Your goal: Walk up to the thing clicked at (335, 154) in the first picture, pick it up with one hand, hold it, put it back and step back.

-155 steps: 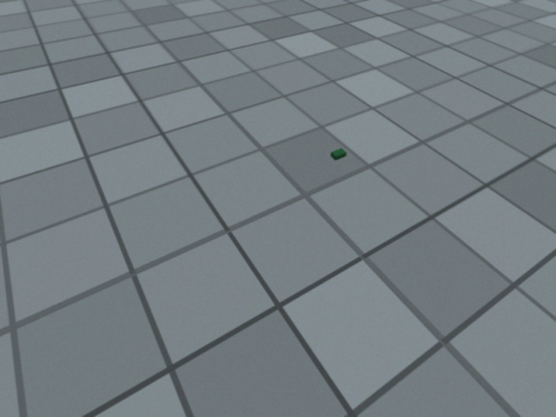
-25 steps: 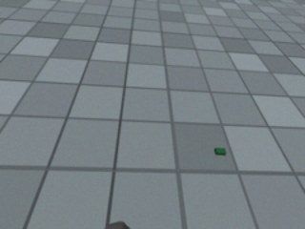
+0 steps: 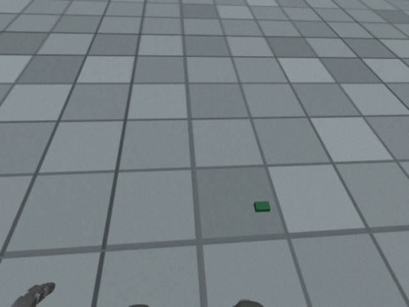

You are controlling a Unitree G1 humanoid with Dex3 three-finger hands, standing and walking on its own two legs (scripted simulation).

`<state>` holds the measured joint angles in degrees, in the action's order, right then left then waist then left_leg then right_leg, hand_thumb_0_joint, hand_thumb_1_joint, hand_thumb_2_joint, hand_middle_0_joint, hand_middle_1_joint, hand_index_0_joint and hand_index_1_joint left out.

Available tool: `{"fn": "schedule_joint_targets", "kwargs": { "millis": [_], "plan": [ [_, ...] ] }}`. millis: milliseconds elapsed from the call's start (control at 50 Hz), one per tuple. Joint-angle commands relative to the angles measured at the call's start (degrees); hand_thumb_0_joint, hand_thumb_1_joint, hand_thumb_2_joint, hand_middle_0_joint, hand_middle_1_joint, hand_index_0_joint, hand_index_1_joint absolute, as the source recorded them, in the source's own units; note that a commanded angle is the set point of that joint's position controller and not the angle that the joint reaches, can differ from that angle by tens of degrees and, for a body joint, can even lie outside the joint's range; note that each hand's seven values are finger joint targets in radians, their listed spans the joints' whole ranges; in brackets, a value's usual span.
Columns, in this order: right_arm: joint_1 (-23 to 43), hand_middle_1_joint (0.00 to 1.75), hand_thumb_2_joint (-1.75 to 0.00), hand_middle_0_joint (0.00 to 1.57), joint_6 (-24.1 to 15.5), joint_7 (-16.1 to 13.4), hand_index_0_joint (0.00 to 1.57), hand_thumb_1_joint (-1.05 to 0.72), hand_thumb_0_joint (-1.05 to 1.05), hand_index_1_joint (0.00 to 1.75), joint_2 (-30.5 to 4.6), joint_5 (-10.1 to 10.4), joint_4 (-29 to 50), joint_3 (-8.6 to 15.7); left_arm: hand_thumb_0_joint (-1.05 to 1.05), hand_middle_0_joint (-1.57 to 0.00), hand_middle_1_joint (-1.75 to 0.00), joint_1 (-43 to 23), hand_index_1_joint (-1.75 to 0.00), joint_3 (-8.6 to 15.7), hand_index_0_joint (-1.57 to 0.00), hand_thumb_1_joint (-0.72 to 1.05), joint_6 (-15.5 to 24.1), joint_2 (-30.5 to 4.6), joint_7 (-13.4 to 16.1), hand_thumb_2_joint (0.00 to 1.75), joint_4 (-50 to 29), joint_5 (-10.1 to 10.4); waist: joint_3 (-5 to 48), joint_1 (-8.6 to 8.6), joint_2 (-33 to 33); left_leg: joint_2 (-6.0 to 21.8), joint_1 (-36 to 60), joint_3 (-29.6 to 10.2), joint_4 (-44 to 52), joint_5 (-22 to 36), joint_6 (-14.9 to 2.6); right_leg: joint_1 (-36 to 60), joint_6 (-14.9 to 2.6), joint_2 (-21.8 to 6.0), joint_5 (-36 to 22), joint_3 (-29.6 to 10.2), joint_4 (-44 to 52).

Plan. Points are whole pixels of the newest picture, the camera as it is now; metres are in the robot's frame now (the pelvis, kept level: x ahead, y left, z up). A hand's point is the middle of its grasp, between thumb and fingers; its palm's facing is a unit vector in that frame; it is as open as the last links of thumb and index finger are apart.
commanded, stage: walk up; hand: left
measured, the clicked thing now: (261, 206) +0.72 -0.37 -0.72
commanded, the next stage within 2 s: none
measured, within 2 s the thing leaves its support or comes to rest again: neither
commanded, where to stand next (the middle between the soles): +0.38 -0.67 m, yaw +6 degrees
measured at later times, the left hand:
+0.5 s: hand (145, 304) +0.17 +0.12 -0.14, palm faces -0.04 -0.95 -0.30, open 7.4 cm
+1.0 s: hand (237, 280) +0.21 -0.08 -0.15, palm faces +0.00 -0.95 -0.31, open 7.4 cm
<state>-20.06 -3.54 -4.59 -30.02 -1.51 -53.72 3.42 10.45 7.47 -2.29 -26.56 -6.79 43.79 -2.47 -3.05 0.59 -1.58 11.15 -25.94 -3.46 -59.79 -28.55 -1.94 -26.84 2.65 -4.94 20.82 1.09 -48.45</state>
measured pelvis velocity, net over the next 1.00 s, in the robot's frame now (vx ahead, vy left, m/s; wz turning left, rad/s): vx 0.17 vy -0.36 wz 0.05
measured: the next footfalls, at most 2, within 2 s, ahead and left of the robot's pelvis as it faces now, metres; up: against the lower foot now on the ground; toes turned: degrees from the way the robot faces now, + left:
left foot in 0.22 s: +0.18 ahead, +0.02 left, +0.00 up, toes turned +8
right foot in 0.60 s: +0.20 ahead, -0.42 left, +0.00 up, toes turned -2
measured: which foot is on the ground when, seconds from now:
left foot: up 0.00-0.20, down 0.22-0.62, up 0.64-0.88, down 0.90-1.00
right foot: down 0.00-0.22, up 0.24-0.58, down 0.60-0.90, up 0.92-1.00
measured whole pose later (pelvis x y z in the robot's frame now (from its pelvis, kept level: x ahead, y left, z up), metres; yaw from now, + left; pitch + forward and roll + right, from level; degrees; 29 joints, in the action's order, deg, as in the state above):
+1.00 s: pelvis +0.17 -0.36 +0.01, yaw +3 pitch -2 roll +1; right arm -18.5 -6.3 -5.6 -22.3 -0.9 -53.3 1.3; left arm 16.4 4.6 -6.1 -25.2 -3.8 44.5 -3.4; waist -5.5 -1.8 -6.3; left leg 0.5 -24.1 7.4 -41.2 -15.7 -3.6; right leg -27.7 -1.3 2.1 26.7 -2.6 -64.4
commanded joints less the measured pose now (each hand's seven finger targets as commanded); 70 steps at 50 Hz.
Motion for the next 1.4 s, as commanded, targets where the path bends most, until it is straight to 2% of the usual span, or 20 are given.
{"fn": "schedule_joint_targets", "kwargs": {
  "millis": [0, 160, 200, 220, 320, 500, 580, 600, 620, 780, 840, 880, 900, 1000, 1180, 1260, 1280, 1300, 1320, 1380],
  "plan": [
    [1.53, 0.30, -0.90, 0.20, -2.77, -1.10, 0.20, -0.90, 0.00, 0.30, -10.96, 1.74, 3.18, 2.19, 0.00, -0.20, -0.30, 4.79, -0.30, 4.37, -0.20, 0.90, 1.31, -16.68, 2.80, 0.90, -3.25, 0.59, 1.27, -3.98, -11.84, -4.51, -19.35, 3.73, -7.83, -0.13, -1.04, 16.09, -17.91, -11.51, -1.07, -22.40, 26.44],
    [-15.54, 0.30, -0.90, 0.20, -3.98, -1.13, 0.20, -0.90, 0.00, 0.30, -9.01, 1.21, -2.61, 3.26, 0.00, -0.20, -0.30, -4.20, -0.30, 0.12, -0.20, 0.90, 0.35, -8.77, 2.35, 0.90, -8.92, -0.24, 5.22, 3.85, -5.60, -9.05, 18.25, 7.37, 26.60, 20.87, -0.83, -1.56, -15.11, -5.02, -11.65, -5.70, 11.60],
    [-16.44, 0.30, -0.90, 0.20, -4.20, -2.57, 0.20, -0.90, 0.00, 0.30, -18.36, -0.58, 0.14, 5.82, 0.00, -0.20, -0.30, 0.97, -0.30, -1.12, -0.20, 0.90, -0.26, -3.93, 2.43, 0.90, -9.81, -0.08, 7.81, 3.71, 11.18, 13.41, 29.34, -32.11, 41.32, 7.91, -5.87, -17.57, -6.46, 5.61, 7.02, -3.64, -10.91],
    [-12.27, 0.30, -0.90, 0.20, -3.93, -3.06, 0.20, -0.90, 0.00, 0.30, -20.10, 1.13, 2.41, 6.31, 0.00, -0.20, -0.30, 3.88, -0.30, 0.70, -0.20, 0.90, -1.69, -10.67, 2.83, 0.90, -8.05, -0.91, 8.17, 2.63, 1.69, 19.05, 24.81, -39.04, 44.00, -0.39, -9.14, -16.49, -4.93, 3.26, 9.26, -9.38, -17.91],
    [-1.88, 0.30, -0.90, 0.20, -4.07, -1.91, 0.20, -0.90, 0.00, 0.30, -13.94, 0.64, 3.25, 4.00, 0.00, -0.20, -0.30, 6.74, -0.30, 2.65, -0.20, 0.90, -1.89, -12.16, 1.92, 0.90, -4.03, -0.91, -0.75, -1.91, 5.16, 8.64, 7.03, -13.45, 40.20, 1.74, -9.76, -10.60, -2.86, -0.79, 0.62, -9.78, -18.80],
    [-0.18, 0.30, -0.90, 0.20, -3.19, -0.80, 0.20, -0.90, 0.00, 0.30, -19.74, -0.79, 3.95, 6.21, 0.00, -0.20, -0.30, 2.54, -0.30, 3.50, -0.20, 0.90, -2.56, -11.20, -0.15, 0.90, -4.86, -0.70, 1.36, 0.20, 14.36, 6.72, 1.47, -6.34, 36.37, -7.89, -9.47, -4.40, -1.91, -1.90, 4.43, -1.83, -4.89],
    [4.37, 0.30, -0.90, 0.20, -0.96, -1.23, 0.20, -0.90, 0.00, 0.30, -11.11, -1.49, 3.68, 3.35, 0.00, -0.20, -0.30, 20.30, -0.30, 5.87, -0.20, 0.90, -1.53, -14.03, 0.97, 0.90, 2.33, -1.57, 5.15, -10.65, -6.89, -4.29, -18.47, 10.39, 6.12, -10.72, -2.81, 22.69, -3.51, 3.19, 5.41, 1.66, 13.44],
    [5.91, 0.30, -0.90, 0.20, -0.56, -1.41, 0.20, -0.90, 0.00, 0.30, -5.62, -0.41, 5.14, 1.35, 0.00, -0.20, -0.30, 21.03, -0.30, 6.01, -0.20, 0.90, -0.84, -18.08, 1.72, 0.90, 0.66, -2.12, 0.11, -12.19, -19.93, -11.42, -29.39, 9.99, -11.82, -10.82, -0.28, 16.02, -7.44, -8.04, 22.87, -24.03, 28.32],
    [6.61, 0.30, -0.90, 0.20, -0.58, -2.57, 0.20, -0.90, 0.00, 0.30, -8.73, 0.59, 6.21, 3.01, 0.00, -0.20, -0.30, 9.85, -0.30, 5.78, -0.20, 0.90, -0.21, -21.97, 2.48, 0.90, -3.38, -1.35, -1.96, -7.08, -16.79, -9.84, -27.88, 2.17, -13.92, -6.05, -0.31, 11.97, -13.07, -14.76, 25.92, -38.08, 38.58],
    [-5.73, 0.30, -0.90, 0.20, -2.60, -1.05, 0.20, -0.90, 0.00, 0.30, -9.21, 1.30, -2.51, 2.74, 0.00, -0.20, -0.30, 1.36, -0.30, 2.09, -0.20, 0.90, 0.58, -11.73, 3.21, 0.90, -5.48, -1.00, -1.45, -0.86, -11.12, -8.54, -2.32, 8.53, 8.82, 3.11, -1.11, 5.33, -17.81, -8.44, -7.57, -14.17, 24.47],
    [-14.62, 0.30, -0.90, 0.20, -3.57, -1.67, 0.20, -0.90, 0.00, 0.30, -8.88, 1.28, -4.24, 3.03, 0.00, -0.20, -0.30, -1.79, -0.30, 0.24, -0.20, 0.90, -0.38, -8.47, 2.92, 0.90, -8.11, -0.55, 3.86, 3.39, -4.49, -9.16, 17.76, 7.11, 28.07, 19.45, -0.97, -0.70, -13.87, -4.08, -12.41, -6.51, 10.72],
    [-15.10, 0.30, -0.90, 0.20, -3.77, -3.26, 0.20, -0.90, 0.00, 0.30, -17.52, -0.76, -1.14, 5.64, 0.00, -0.20, -0.30, 3.90, -0.30, -1.19, -0.20, 0.90, -0.65, -3.45, 3.12, 0.90, -8.87, -0.14, 7.96, 2.87, 11.04, 13.22, 31.05, -32.38, 40.54, 12.67, -6.08, -17.37, -5.18, 6.10, 6.69, -5.45, -11.63],
    [-10.64, 0.30, -0.90, 0.20, -3.21, -3.87, 0.20, -0.90, 0.00, 0.30, -19.51, 1.07, 1.07, 6.31, 0.00, -0.20, -0.30, 5.90, -0.30, 0.57, -0.20, 0.90, -2.01, -10.71, 3.85, 0.90, -7.29, -1.39, 8.00, 2.14, 0.63, 19.84, 25.30, -38.43, 41.95, 6.48, -11.48, -16.89, -3.34, 3.48, 10.02, -10.23, -18.50],
    [-3.43, 0.30, -0.90, 0.20, -3.37, -2.91, 0.20, -0.90, 0.00, 0.30, -13.80, 0.78, 2.52, 4.57, 0.00, -0.20, -0.30, 5.88, -0.30, 2.19, -0.20, 0.90, -2.15, -12.18, 3.31, 0.90, -4.79, -1.19, 0.94, -1.46, 3.52, 8.87, 8.71, -12.00, 36.02, 14.53, -10.72, -10.59, -2.85, 0.57, 2.72, -11.48, -22.97],
    [-1.88, 0.30, -0.90, 0.20, -2.93, -2.00, 0.20, -0.90, 0.00, 0.30, -20.03, -1.04, 3.92, 6.93, 0.00, -0.20, -0.30, 1.34, -0.30, 2.80, -0.20, 0.90, -3.06, -11.43, 1.14, 0.90, -5.87, -0.95, 1.83, 0.22, 13.98, 7.78, 3.49, -8.95, 34.05, -6.75, -10.70, -8.08, -1.58, -2.27, 6.91, -4.23, -8.93],
    [3.50, 0.30, -0.90, 0.20, -1.06, -1.80, 0.20, -0.90, 0.00, 0.30, -17.12, -1.63, 3.12, 5.51, 0.00, -0.20, -0.30, 12.94, -0.30, 4.41, -0.20, 0.90, -2.42, -11.53, 1.51, 0.90, -0.55, -1.16, 4.63, -7.54, 7.11, 1.00, -10.90, 3.27, 18.77, -3.92, -5.13, 14.44, -3.31, 3.65, 3.27, 3.92, 7.27],
    [1.41, 0.30, -0.90, 0.20, -0.29, -1.90, 0.20, -0.90, 0.00, 0.30, -10.88, -1.57, 2.70, 3.62, 0.00, -0.20, -0.30, 18.48, -0.30, 5.30, -0.20, 0.90, -1.90, -14.27, 1.96, 0.90, 0.99, -2.42, 4.87, -10.86, -7.83, -4.24, -20.25, 9.95, 0.46, -6.86, -2.58, 20.38, -4.88, 3.14, 8.40, -0.32, 12.78],
    [3.14, 0.30, -0.90, 0.20, -0.09, -2.15, 0.20, -0.90, 0.00, 0.30, -5.70, -0.36, 4.91, 1.89, 0.00, -0.20, -0.30, 16.18, -0.30, 5.52, -0.20, 0.90, -0.97, -18.87, 2.62, 0.90, -1.43, -2.65, 0.62, -10.79, -20.55, -11.84, -30.34, 8.60, -13.61, -10.92, -0.45, 12.79, -9.37, -9.40, 17.49, -28.42, 28.00],
    [5.76, 0.30, -0.90, 0.20, -0.28, -3.56, 0.20, -0.90, 0.00, 0.30, -9.03, 0.23, 5.85, 3.66, 0.00, -0.20, -0.30, 6.50, -0.30, 5.35, -0.20, 0.90, -0.50, -22.21, 3.36, 0.90, -4.56, -1.65, -1.01, -6.28, -16.53, -9.92, -26.96, 0.63, -14.72, -6.89, -0.45, 10.08, -14.23, -14.57, 17.97, -39.09, 35.79],
    [-0.36, 0.30, -0.90, 0.20, -1.31, -3.12, 0.20, -0.90, 0.00, 0.30, -12.20, 1.43, -0.79, 3.52, 0.00, -0.20, -0.30, 2.14, -0.30, 4.00, -0.20, 0.90, -0.38, -17.23, 4.33, 0.90, -4.31, -0.94, -1.03, -2.55, -12.66, -6.73, -19.45, 2.82, -8.80, -0.72, -0.13, 9.75, -14.69, -9.31, 3.11, -22.32, 23.80]
  ]
}}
